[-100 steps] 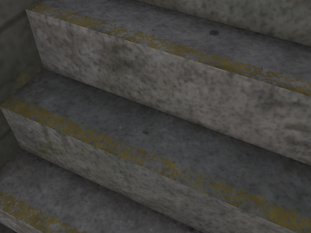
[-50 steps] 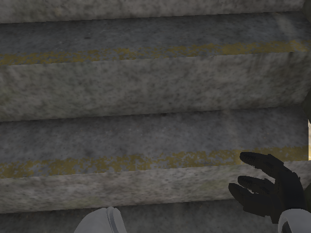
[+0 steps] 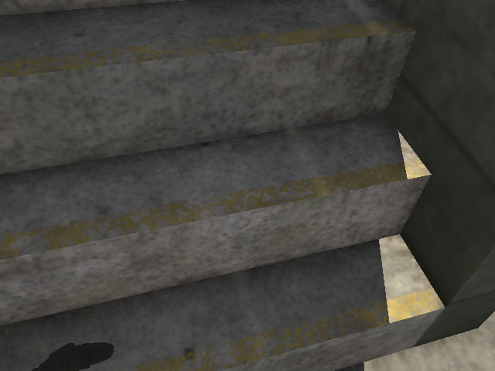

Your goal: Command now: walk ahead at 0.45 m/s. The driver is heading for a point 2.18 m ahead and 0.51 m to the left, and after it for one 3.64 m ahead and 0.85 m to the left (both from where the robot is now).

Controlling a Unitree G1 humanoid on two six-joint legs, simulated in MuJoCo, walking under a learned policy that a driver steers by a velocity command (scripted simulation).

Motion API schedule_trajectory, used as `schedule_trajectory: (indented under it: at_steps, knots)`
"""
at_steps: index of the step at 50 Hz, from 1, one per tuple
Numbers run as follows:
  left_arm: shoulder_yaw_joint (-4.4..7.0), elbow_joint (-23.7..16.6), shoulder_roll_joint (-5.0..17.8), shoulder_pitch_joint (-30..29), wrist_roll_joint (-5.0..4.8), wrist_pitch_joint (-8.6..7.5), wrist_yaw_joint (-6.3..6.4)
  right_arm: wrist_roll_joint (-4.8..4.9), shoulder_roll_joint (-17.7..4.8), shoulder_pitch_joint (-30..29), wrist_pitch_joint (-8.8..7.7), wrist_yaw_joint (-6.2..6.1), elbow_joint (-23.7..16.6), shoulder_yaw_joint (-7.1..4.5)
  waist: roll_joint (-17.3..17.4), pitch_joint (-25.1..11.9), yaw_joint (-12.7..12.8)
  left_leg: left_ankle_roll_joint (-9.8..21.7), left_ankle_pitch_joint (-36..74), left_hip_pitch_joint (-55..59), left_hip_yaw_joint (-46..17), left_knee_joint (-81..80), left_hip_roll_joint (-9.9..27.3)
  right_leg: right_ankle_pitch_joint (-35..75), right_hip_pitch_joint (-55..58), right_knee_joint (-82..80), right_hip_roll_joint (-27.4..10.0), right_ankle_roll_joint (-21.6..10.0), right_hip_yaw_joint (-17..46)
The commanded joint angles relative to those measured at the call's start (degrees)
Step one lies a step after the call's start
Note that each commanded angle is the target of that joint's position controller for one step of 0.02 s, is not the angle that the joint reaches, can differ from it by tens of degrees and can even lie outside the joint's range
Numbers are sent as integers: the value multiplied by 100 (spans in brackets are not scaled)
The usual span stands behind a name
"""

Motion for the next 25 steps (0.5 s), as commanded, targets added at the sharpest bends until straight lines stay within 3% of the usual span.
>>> schedule_trajectory:
  at_steps: [1, 3, 5, 6, 7, 8, 9, 10, 11, 12, 13, 14, 16, 18, 19, 20, 21, 22, 23, 24, 25]
  knots:
    - [-78, -609, -32, -1070, -39, -96, -85, 19, -1070, -283, -86, -54, -388, -241, 753, 365, -36, 736, 1330, -557, -434, -728, 849, 370, 867, -1304, 369, 110, -416]
    - [-48, -690, 146, -1117, -97, -80, -139, 90, -1248, -364, -84, -44, -410, -320, 957, 365, -20, 782, 1338, -106, -663, -568, 1157, -101, 992, -1730, 324, 13, -278]
    - [12, -773, 343, -1068, -91, -119, -214, 113, -1218, -448, -52, -24, -432, -357, 1141, 417, 52, 811, 2031, 302, -820, -139, 1340, -748, 1073, -2058, 390, -273, -339]
    - [61, -759, 467, -828, -65, -147, -232, 125, -1241, -487, -33, -32, -439, -382, 1234, 244, 200, 783, 2785, 457, -804, 286, 1361, -1052, 1403, -2313, 481, -451, -387]
    - [139, -613, 593, -288, -51, -170, -230, 138, -1165, -532, -11, -44, -496, -366, 1149, -119, 461, 701, 3691, 505, -648, 1011, 1158, -937, 2157, -2785, 684, -651, -544]
    - [261, -367, 860, 593, -9, -204, -182, 90, -1059, -534, -22, -47, -583, -330, 981, -706, 817, 577, 3857, -121, -467, 2088, 907, -578, 3660, -2796, 545, -864, -361]
    - [342, -214, 1193, 1675, 67, -194, -97, -76, -644, -586, -89, -25, -745, -171, 60, -1452, 1188, 407, 1535, -1713, -273, 3887, 573, -190, 5524, -2627, -642, -1126, 1071]
    - [404, -16, 1538, 2024, 178, -173, -128, 7, -212, 36, -219, 56, -807, -20, -1736, -1948, 766, 163, -2059, -4117, -508, 5564, -313, -777, 6984, -3290, -1908, -2219, 3573]
    - [306, 7, 895, 2118, 168, -144, -96, 170, -892, -315, -271, 76, -595, -200, -759, -1607, 1058, 226, -1706, -4598, -1153, 6270, -20, -1925, 6440, -3648, -1656, -2046, 3512]
    - [227, -92, 674, 1530, 39, -164, -71, 144, -1019, -896, -256, 68, -797, -214, -434, -927, 885, 306, -918, -4774, -1000, 6238, 283, -1830, 5658, -3738, -1439, -1684, 2619]
    - [139, -183, 511, 959, 2, -155, -54, -10, -859, -1125, -203, 19, -844, -160, 73, -689, 590, 180, -338, -4337, -745, 6032, 583, -987, 4722, -3851, -1162, -1512, 2013]
    - [95, -190, 452, 728, 37, -165, -46, -160, -758, -1211, -148, 2, -891, -138, 196, -483, 434, 44, -53, -3998, -714, 5882, 691, -241, 4050, -3961, -1030, -1494, 1712]
    - [69, -42, 453, 631, 145, -214, -84, -204, -487, -973, -51, 22, -932, -75, 68, -485, 112, -99, 125, -3386, -576, 5960, 653, 1183, 3167, -3924, -747, -1519, 980]
    - [51, 139, 372, 787, 235, -240, -113, -122, -299, -1028, 72, -21, -977, -26, 26, -485, 96, -237, 282, -3379, -533, 5924, 517, 1863, 2881, -3801, -696, -1489, 378]
    - [52, 182, 369, 836, 175, -225, -82, -123, -274, -1060, 82, -50, -1003, -1, -55, -393, 104, -279, 435, -3438, -609, 5693, 497, 1761, 2775, -3815, -667, -1474, 197]
    - [57, 363, 490, 1083, 203, -138, -70, -95, -136, -618, 161, -50, -738, 38, -555, -510, 88, -345, 57, -3497, -196, 6804, 302, 1238, 2861, -3934, -844, -1649, 330]
    - [42, 486, 463, 1390, 221, -94, -83, 17, -166, -639, 239, -69, -723, 9, -588, -337, 229, -385, -312, -4132, -243, 8019, 233, 470, 2998, -4013, -1092, -1809, 653]
    - [12, 732, 401, 1952, 133, -76, -52, 106, -189, -962, 276, -126, -868, -31, -480, -42, 514, -372, -706, -5274, -503, 9362, 144, -456, 3457, -4093, -1339, -1915, 1055]
    - [-60, 959, 216, 2344, 45, -43, 17, 156, -88, -1383, 314, -154, -1159, -6, -390, 369, 599, -242, -1009, -6523, -893, 10224, 101, -1253, 4013, -4092, -1464, -1778, 1254]
    - [-102, 1149, 132, 2625, 32, 4, 49, 206, 95, -1792, 287, -127, -1379, 74, -299, 633, 656, -106, -1245, -7643, -1055, 10917, 64, -1512, 4669, -3936, -1548, -1587, 1329]
    - [-131, 1252, 69, 2798, 95, 47, 83, 227, 180, -2038, 227, -89, -1551, 137, -109, 727, 691, 15, -1247, -8262, -1245, 11233, 76, -1262, 5092, -3770, -1548, -1352, 1190]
